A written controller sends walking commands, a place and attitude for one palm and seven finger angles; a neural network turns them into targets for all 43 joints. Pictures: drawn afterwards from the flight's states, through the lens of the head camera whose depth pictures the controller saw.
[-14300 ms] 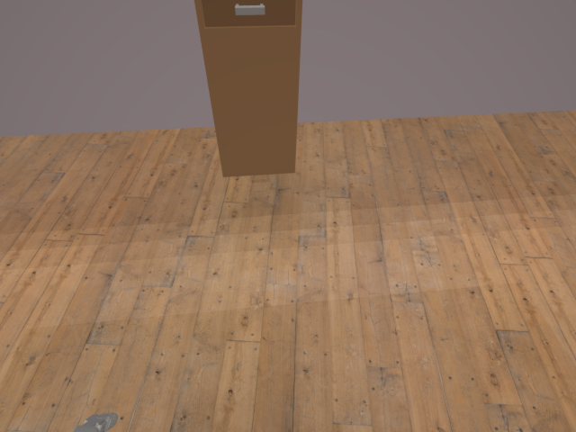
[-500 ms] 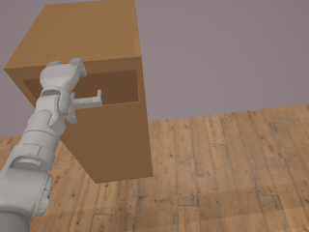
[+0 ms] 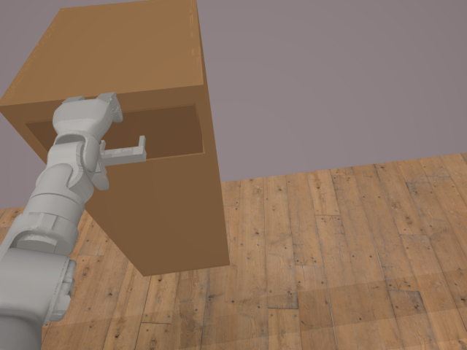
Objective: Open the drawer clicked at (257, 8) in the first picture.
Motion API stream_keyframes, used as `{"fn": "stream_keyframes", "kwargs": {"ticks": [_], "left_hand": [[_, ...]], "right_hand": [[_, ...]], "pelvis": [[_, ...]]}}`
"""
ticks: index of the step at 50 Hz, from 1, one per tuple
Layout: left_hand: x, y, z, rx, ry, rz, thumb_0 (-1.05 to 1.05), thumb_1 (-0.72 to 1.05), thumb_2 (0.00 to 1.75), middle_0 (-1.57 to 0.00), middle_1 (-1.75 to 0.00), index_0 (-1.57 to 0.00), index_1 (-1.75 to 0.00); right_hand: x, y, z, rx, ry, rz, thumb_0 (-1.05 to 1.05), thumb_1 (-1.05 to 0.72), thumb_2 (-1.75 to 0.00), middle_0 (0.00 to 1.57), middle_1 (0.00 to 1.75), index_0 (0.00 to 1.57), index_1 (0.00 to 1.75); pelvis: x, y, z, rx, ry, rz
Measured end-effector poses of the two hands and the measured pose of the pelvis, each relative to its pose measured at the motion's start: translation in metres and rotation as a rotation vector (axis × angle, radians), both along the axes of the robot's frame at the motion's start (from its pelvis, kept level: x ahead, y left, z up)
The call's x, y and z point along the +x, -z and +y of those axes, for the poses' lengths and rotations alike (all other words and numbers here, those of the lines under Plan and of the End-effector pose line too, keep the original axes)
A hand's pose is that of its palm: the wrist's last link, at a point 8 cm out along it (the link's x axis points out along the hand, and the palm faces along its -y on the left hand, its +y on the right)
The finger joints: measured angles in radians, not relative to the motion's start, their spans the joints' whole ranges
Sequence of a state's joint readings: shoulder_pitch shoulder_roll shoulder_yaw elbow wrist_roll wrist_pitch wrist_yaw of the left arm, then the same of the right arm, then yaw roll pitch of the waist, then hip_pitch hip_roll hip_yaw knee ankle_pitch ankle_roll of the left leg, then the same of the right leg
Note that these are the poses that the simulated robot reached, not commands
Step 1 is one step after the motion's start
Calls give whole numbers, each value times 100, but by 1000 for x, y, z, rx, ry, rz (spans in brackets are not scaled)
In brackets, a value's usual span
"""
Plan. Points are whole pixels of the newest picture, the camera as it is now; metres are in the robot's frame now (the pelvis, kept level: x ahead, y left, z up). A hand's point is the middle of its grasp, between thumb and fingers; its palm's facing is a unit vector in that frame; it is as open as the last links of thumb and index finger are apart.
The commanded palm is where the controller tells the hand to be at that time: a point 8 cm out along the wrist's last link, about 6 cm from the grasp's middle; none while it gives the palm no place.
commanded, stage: move the hooked fingers above the handle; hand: left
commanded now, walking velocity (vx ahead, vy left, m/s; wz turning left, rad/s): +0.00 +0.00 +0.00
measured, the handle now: (121, 149) +0.50 +0.26 +0.05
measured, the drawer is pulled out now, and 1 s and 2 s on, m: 0.00 0.00 0.00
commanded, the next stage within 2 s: lower the fingers behind the handle in 1.36 s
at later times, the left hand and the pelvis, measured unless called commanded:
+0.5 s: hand (97, 156) +0.43 +0.27 +0.10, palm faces -0.08 +0.00 -1.00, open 13.8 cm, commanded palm +0.42 +0.25 +0.16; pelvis +0.00 +0.00 +0.00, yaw +0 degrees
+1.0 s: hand (89, 152) +0.44 +0.29 +0.10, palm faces -0.05 +0.01 -1.00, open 13.7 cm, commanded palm +0.41 +0.27 +0.16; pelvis +0.00 +0.00 +0.00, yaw -2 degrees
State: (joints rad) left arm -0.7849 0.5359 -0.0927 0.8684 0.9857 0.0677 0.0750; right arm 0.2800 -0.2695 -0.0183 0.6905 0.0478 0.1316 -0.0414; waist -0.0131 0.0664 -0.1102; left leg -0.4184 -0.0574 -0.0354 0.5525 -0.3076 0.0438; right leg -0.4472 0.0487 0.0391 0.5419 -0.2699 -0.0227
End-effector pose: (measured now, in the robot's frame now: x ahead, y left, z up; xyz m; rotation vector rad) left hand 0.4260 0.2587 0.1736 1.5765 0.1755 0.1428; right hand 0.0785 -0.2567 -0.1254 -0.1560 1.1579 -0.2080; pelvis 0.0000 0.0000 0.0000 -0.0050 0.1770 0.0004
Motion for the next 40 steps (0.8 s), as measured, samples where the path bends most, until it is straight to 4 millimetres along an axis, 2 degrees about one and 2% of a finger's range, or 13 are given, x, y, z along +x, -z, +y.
{"fn": "stream_keyframes", "kwargs": {"ticks": [4,8,11,15,18,21,24,27,30,32,36,40], "left_hand": [[-1,22,-14,-37,61,102,0,-49,30,-33,-122,-34,-123],[-4,37,-28,-67,183,83,0,-49,30,-33,-121,-33,-122],[-5,32,-27,-56,222,-17,0,-49,30,-33,-121,-33,-121],[-5,11,-6,-18,146,-146,0,-49,30,-34,-121,-33,-120],[-6,4,10,11,38,-134,0,-49,30,-35,-122,-33,-121],[-9,6,16,20,-35,-54,0,-49,30,-35,-122,-33,-121],[-13,15,10,-5,-27,34,-1,-49,30,-34,-122,-33,-121],[-15,26,-8,-37,69,86,-1,-49,30,-33,-121,-33,-121],[-12,31,-27,-56,187,68,-1,-49,30,-33,-121,-33,-121],[-8,28,-35,-58,240,13,0,-49,30,-33,-121,-33,-120],[1,12,-29,-46,229,-108,0,-49,30,-35,-122,-33,-120],[5,11,-23,-26,152,-115,0,-49,30,-42,-126,-32,-120]], "right_hand": [[0,-5,-5,-18,16,-16,1,-90,-90,20,30,20,30],[0,-10,-10,-52,24,-29,1,-90,-90,20,30,20,30],[0,-10,-13,-65,27,-32,1,-90,-90,20,30,20,30],[0,-5,-11,-46,26,-19,1,-90,-90,20,30,20,30],[1,0,-6,-13,22,-6,1,-90,-90,20,30,20,30],[5,2,-1,11,17,-9,1,-90,-90,20,30,20,30],[11,-1,3,11,7,-27,1,-90,-90,20,30,20,30],[19,-7,5,-11,-11,-49,1,-90,-90,20,30,20,30],[25,-12,5,-36,-21,-73,1,-90,-90,20,30,20,30],[27,-14,5,-46,-21,-86,1,-90,-90,20,30,20,30],[25,-11,6,-39,-14,-86,1,-90,-90,20,30,20,30],[18,-3,10,-2,-2,-53,1,-90,-90,20,30,20,30]], "pelvis": [[1,0,-2,2,6,-13],[0,1,-4,1,11,-7],[-1,3,-4,0,15,7],[0,3,-3,-1,17,20],[2,2,-1,-1,17,18],[3,1,0,-1,11,8],[4,-1,2,-1,2,-8],[3,-1,2,-2,-10,-22],[1,1,3,-3,-13,-22],[0,2,3,-3,-8,-15],[0,3,5,-3,6,3],[1,2,8,-1,23,9]]}}
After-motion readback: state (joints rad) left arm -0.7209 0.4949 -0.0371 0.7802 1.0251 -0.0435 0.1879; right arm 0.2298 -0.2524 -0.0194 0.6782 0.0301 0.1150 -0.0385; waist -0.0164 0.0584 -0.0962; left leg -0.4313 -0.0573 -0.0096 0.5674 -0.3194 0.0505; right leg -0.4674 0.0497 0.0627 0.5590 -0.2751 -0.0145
